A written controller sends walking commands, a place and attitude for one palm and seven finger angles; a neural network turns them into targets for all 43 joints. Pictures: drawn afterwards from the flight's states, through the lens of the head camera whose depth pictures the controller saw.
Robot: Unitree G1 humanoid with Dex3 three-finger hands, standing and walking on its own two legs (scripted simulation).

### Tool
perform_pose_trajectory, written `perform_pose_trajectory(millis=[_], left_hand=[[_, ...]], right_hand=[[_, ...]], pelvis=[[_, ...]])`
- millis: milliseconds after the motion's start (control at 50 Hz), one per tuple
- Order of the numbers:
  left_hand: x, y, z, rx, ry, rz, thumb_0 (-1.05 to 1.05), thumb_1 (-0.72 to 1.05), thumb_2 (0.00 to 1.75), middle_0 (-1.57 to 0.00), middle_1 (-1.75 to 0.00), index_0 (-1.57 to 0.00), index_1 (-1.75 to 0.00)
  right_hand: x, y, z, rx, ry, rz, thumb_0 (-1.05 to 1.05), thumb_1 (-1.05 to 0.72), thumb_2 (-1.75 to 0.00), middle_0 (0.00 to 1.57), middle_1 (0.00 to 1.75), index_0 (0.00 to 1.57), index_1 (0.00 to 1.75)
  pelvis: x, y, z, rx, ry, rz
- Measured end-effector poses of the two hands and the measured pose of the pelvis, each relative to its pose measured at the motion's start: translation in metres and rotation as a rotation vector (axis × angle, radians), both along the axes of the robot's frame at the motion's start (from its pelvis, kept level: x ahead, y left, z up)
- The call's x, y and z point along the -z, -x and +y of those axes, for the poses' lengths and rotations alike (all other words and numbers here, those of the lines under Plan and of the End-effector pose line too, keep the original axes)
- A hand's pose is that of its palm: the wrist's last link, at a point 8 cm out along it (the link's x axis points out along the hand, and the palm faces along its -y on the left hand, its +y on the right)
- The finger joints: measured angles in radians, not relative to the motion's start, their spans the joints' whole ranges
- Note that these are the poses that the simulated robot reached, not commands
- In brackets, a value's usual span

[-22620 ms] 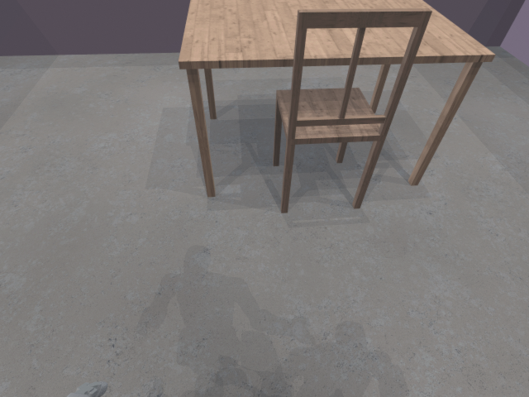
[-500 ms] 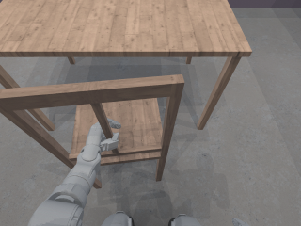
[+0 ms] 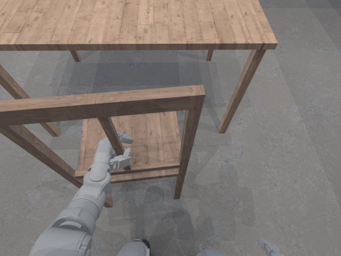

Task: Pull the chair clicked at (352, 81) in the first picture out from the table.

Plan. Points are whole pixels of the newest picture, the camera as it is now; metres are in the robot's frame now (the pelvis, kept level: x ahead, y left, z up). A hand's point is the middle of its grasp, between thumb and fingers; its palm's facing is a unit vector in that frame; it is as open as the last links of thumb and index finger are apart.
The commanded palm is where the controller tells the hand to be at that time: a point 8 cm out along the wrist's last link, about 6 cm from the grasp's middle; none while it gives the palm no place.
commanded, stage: step backward, pulling the chair out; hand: left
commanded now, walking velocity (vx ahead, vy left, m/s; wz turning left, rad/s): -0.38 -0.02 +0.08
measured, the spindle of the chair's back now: (118, 147) +0.37 +0.16 -0.06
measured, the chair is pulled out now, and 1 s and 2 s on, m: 0.30 0.52 0.59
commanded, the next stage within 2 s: stop walking, hand still on the chair in 0.82 s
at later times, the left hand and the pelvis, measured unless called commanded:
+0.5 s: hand (129, 190) +0.26 +0.12 -0.07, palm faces -0.01 -0.98 -0.19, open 5.3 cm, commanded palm +0.25 +0.17 -0.07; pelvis -0.10 -0.02 +0.00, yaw +1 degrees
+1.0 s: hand (123, 248) +0.14 +0.12 -0.07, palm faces +0.01 -0.98 -0.19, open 5.3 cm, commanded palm +0.12 +0.16 -0.05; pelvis -0.20 -0.03 +0.00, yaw +2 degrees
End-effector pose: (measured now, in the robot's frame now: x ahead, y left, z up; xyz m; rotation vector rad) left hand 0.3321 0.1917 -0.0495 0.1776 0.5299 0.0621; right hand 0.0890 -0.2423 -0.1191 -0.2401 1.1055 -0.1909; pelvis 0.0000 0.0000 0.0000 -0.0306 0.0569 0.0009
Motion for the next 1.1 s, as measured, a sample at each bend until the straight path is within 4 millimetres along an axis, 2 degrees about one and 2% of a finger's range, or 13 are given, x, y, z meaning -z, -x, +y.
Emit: perform_pose_trajectory(millis=[80, 180, 280, 360, 420, 480, 620, 700, 820, 880, 960, 1040, 1100], left_hand=[[0.000, 0.011, -0.004, -0.032, -0.029, -0.008, 0.03, 0.66, 0.80, -0.33, -1.20, -0.50, -1.45], [-0.002, 0.030, -0.013, -0.073, -0.032, 0.007, 0.04, 0.66, 0.80, -0.34, -1.16, -0.50, -1.45], [-0.003, 0.048, -0.021, -0.051, -0.021, 0.022, 0.04, 0.67, 0.78, -0.31, -1.17, -0.50, -1.45], [-0.002, 0.059, -0.021, 0.000, -0.016, 0.015, 0.03, 0.67, 0.77, -0.29, -1.20, -0.50, -1.45], [-0.002, 0.069, -0.021, 0.023, -0.009, 0.012, 0.03, 0.68, 0.77, -0.28, -1.22, -0.50, -1.45], [-0.002, 0.081, -0.022, 0.024, -0.004, 0.016, 0.03, 0.69, 0.76, -0.27, -1.22, -0.50, -1.45], [-0.003, 0.120, -0.026, -0.015, -0.020, 0.013, 0.03, 0.68, 0.78, -0.29, -1.20, -0.50, -1.45], [-0.004, 0.142, -0.029, -0.027, -0.018, 0.028, 0.04, 0.67, 0.78, -0.29, -1.18, -0.50, -1.45], [-0.004, 0.168, -0.028, 0.010, -0.008, 0.037, 0.04, 0.68, 0.78, -0.28, -1.20, -0.50, -1.45], [-0.004, 0.181, -0.026, 0.015, -0.001, 0.040, 0.04, 0.68, 0.78, -0.26, -1.21, -0.50, -1.45], [-0.005, 0.200, -0.026, -0.001, 0.004, 0.049, 0.05, 0.69, 0.78, -0.26, -1.20, -0.50, -1.45], [-0.005, 0.224, -0.027, -0.019, -0.011, 0.033, 0.05, 0.68, 0.78, -0.28, -1.22, -0.50, -1.45], [-0.005, 0.242, -0.030, -0.035, -0.008, 0.038, 0.05, 0.68, 0.79, -0.28, -1.21, -0.50, -1.45]], right_hand=[[0.014, 0.013, 0.000, -0.002, -0.072, 0.003, 0.00, -0.90, -0.90, 0.20, 0.30, 0.21, 0.30], [0.017, 0.037, -0.021, 0.049, -0.062, 0.018, 0.00, -0.90, -0.90, 0.20, 0.30, 0.21, 0.30], [0.006, 0.053, -0.050, 0.045, 0.045, 0.021, 0.01, -0.90, -0.90, 0.20, 0.30, 0.21, 0.30], [-0.002, 0.061, -0.061, 0.039, 0.130, 0.019, 0.01, -0.91, -0.90, 0.20, 0.30, 0.20, 0.30], [-0.014, 0.067, -0.057, 0.027, 0.140, 0.003, 0.01, -0.91, -0.90, 0.20, 0.30, 0.20, 0.30], [-0.017, 0.075, -0.047, 0.001, 0.107, -0.024, 0.01, -0.91, -0.90, 0.20, 0.30, 0.20, 0.30], [0.006, 0.105, -0.026, -0.001, -0.037, -0.031, 0.00, -0.90, -0.90, 0.20, 0.30, 0.20, 0.30], [0.012, 0.129, -0.027, 0.021, -0.043, -0.006, 0.00, -0.90, -0.90, 0.20, 0.30, 0.21, 0.30], [0.011, 0.155, -0.036, 0.001, 0.047, 0.004, 0.01, -0.90, -0.90, 0.20, 0.30, 0.21, 0.30], [0.003, 0.168, -0.036, -0.003, 0.063, 0.002, 0.01, -0.91, -0.90, 0.20, 0.30, 0.20, 0.30], [0.000, 0.184, -0.031, -0.016, 0.035, -0.024, 0.01, -0.91, -0.90, 0.20, 0.30, 0.20, 0.30], [0.005, 0.199, -0.027, -0.010, -0.022, -0.043, 0.00, -0.91, -0.90, 0.20, 0.30, 0.20, 0.30], [0.005, 0.210, -0.028, 0.006, -0.044, -0.045, 0.01, -0.90, -0.90, 0.20, 0.30, 0.20, 0.30]], pelvis=[[0.004, 0.015, -0.018, 0.028, 0.002, -0.002], [0.000, 0.035, -0.030, 0.023, -0.006, -0.013], [-0.001, 0.048, -0.024, -0.005, -0.035, -0.001], [0.003, 0.062, -0.014, -0.040, -0.024, -0.006], [0.001, 0.077, -0.012, -0.016, -0.038, -0.018], [-0.001, 0.091, -0.015, -0.014, -0.025, -0.015], [0.002, 0.119, -0.033, 0.002, 0.009, -0.021], [0.001, 0.136, -0.033, -0.009, -0.009, -0.020], [0.006, 0.160, -0.019, -0.062, -0.020, -0.014], [0.004, 0.177, -0.016, -0.041, -0.044, -0.034], [0.003, 0.193, -0.021, -0.030, -0.029, -0.039], [0.004, 0.207, -0.031, -0.022, -0.010, -0.049], [0.001, 0.212, -0.038, -0.029, -0.006, -0.061]])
